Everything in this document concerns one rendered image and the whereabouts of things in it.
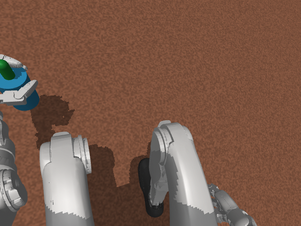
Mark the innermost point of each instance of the right robot arm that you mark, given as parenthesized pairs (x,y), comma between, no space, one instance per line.
(238,217)

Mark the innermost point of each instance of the right robot hand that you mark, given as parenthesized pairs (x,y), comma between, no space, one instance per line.
(223,203)

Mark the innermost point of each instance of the left robot arm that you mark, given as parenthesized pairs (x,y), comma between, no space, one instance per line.
(13,194)

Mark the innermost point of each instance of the right robot foot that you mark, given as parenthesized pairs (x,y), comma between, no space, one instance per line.
(145,181)

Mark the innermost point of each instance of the left robot hand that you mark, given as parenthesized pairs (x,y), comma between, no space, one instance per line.
(14,97)

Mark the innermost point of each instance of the bottle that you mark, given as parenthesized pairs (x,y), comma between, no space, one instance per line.
(14,79)

